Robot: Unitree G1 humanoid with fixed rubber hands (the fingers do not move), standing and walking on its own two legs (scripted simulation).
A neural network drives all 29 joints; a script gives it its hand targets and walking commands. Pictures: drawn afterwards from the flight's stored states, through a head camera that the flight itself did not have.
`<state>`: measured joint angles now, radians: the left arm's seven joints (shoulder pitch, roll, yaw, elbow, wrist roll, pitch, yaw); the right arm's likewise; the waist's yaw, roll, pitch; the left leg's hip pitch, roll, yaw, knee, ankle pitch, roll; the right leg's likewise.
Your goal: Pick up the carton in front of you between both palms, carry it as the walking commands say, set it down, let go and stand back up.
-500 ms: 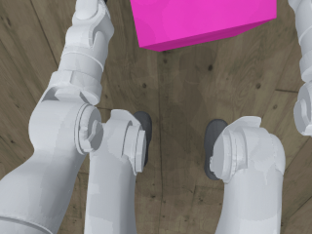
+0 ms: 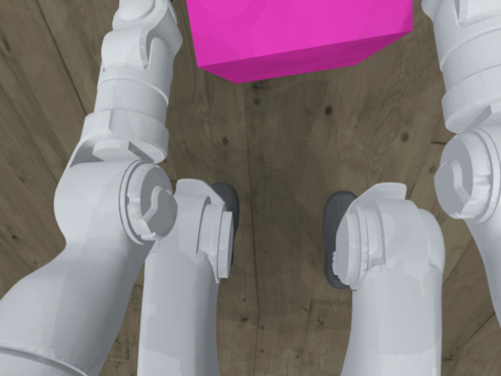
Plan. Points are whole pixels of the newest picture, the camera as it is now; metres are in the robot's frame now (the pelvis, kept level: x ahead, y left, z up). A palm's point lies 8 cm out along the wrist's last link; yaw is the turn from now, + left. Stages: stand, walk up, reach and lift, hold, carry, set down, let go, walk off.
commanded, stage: reach and lift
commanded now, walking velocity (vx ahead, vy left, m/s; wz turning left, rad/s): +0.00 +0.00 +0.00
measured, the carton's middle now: out of the picture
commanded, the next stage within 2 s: none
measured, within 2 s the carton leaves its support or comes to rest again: leaves its support in 0.04 s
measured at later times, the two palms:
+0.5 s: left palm out of the picture +0.50 +0.12 +0.02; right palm out of the picture +0.51 -0.18 +0.02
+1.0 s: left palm out of the picture +0.47 +0.12 +0.16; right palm out of the picture +0.46 -0.18 +0.16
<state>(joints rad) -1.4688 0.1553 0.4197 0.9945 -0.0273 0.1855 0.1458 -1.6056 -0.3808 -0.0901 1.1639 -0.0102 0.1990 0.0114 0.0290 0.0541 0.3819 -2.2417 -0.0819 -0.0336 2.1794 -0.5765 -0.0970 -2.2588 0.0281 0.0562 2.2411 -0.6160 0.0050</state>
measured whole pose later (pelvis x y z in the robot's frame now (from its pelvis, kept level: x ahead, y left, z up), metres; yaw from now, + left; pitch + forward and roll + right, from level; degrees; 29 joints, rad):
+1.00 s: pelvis +0.02 +0.01 +0.20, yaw -5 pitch +39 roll +1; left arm -0.82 -0.10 0.49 0.59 0.18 0.37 0.10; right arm -0.89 -0.01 -0.36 0.70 -0.22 0.39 0.00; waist 0.02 0.02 -0.23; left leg -1.69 -0.11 -0.10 1.51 -0.49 -0.07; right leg -1.70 0.10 0.11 1.52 -0.49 0.05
